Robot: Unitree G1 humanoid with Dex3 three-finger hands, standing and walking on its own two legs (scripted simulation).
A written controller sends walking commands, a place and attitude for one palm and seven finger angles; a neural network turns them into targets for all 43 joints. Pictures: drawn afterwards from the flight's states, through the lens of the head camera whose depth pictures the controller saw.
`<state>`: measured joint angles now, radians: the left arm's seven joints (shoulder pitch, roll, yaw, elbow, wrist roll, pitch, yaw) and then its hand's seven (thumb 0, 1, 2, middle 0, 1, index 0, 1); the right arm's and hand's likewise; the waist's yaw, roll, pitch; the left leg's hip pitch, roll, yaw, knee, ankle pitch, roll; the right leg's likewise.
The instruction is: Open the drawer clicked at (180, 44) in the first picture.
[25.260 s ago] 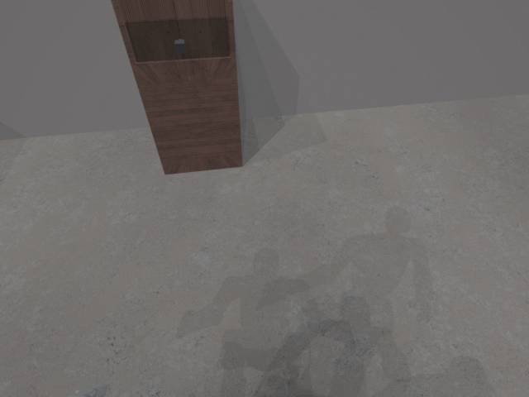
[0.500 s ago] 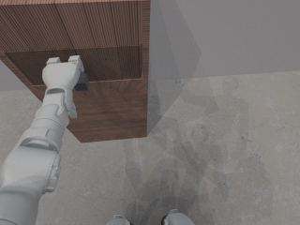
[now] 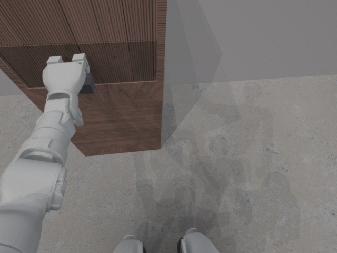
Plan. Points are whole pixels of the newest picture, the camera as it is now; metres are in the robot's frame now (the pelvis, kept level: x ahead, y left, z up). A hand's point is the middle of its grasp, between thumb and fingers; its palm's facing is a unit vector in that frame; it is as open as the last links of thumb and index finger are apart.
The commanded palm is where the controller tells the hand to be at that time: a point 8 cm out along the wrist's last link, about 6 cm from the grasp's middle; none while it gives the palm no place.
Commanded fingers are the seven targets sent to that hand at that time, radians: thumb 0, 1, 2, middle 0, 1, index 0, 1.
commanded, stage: lower the fingers behind the handle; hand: left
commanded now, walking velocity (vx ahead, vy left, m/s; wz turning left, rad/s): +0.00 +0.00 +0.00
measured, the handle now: (85, 78) +0.57 +0.18 +0.00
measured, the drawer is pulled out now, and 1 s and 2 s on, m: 0.00 0.00 0.00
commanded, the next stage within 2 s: lift the fingers back up to retry in 0.58 s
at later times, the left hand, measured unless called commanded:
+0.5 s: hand (74, 93) +0.51 +0.20 +0.01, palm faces -0.05 +0.00 -1.00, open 14.1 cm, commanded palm +0.49 +0.19 +0.03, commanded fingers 0.00 -0.50 0.30 -0.30 -1.20 -0.30 -1.20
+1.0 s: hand (73, 92) +0.51 +0.20 +0.02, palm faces -0.07 -0.03 -1.00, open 14.2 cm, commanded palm +0.49 +0.19 +0.08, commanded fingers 0.00 -0.50 0.30 -0.30 -1.20 -0.30 -1.20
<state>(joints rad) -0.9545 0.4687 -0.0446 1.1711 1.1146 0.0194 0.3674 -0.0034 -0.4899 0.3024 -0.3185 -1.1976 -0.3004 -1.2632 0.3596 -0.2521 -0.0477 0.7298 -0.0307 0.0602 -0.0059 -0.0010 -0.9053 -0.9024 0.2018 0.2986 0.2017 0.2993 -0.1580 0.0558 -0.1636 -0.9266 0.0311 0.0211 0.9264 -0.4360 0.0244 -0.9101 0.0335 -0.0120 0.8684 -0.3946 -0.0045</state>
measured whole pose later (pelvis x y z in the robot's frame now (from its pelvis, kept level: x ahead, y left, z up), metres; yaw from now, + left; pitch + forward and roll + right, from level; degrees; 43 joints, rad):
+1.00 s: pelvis -0.01 +0.00 +0.00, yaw +0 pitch +24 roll -2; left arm -0.94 0.49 -0.04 1.12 1.08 0.01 0.31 0.00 -0.49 0.30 -0.32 -1.20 -0.26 -1.17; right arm 0.38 -0.24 -0.04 0.73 -0.02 0.04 -0.03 0.00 -0.91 -0.90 0.20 0.30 0.20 0.30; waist -0.16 0.07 -0.14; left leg -0.92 0.03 0.02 0.91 -0.42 0.03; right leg -0.90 0.03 -0.01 0.85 -0.37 0.00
